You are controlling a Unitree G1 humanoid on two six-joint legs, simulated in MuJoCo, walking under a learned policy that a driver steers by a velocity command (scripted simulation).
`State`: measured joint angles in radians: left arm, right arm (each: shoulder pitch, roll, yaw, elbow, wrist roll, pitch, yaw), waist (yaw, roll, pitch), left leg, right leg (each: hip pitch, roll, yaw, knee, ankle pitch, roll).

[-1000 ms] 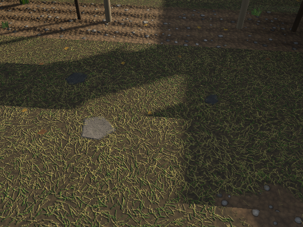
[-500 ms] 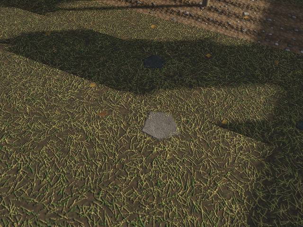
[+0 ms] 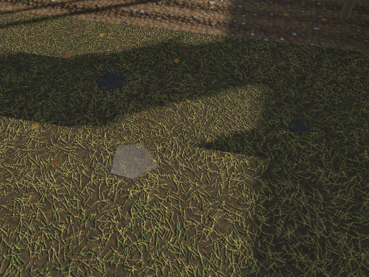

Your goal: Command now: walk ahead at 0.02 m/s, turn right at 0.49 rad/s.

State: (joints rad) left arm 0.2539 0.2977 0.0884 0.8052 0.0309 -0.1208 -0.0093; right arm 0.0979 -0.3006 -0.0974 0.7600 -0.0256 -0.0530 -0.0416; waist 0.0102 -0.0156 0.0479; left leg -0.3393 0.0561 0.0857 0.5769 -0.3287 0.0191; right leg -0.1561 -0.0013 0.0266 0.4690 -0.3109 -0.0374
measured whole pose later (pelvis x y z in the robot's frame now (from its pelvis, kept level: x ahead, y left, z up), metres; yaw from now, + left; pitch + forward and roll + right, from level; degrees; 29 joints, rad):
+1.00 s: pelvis +0.15 -0.04 +0.00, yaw -17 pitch -2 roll +0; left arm 0.51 0.19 -0.02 0.91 0.10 -0.10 -0.07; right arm 0.08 -0.23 -0.02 0.76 -0.08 -0.07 0.07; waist 0.08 0.02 0.08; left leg -0.53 0.04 0.00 0.71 -0.06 0.05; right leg 0.13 0.04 -0.02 0.17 -0.27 -0.05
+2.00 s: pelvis +0.34 -0.05 -0.01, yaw -16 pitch +2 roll +0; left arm 0.14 0.29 0.02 0.68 0.02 -0.03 -0.08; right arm 0.22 -0.30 -0.01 0.68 0.01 -0.05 0.08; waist 0.01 -0.01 0.04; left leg -0.24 -0.02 0.01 0.59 -0.37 0.02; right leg -0.32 -0.06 -0.05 0.60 -0.31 0.03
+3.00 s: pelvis +0.44 -0.12 -0.05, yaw -16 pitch +2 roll -3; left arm 0.59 0.12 -0.06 0.86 0.09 -0.13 0.01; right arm 0.12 -0.20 0.01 0.67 -0.09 -0.06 0.07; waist 0.11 0.05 -0.02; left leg -0.65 0.09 -0.05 0.72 0.36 0.04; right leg -0.16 0.06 -0.09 0.76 -0.64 -0.05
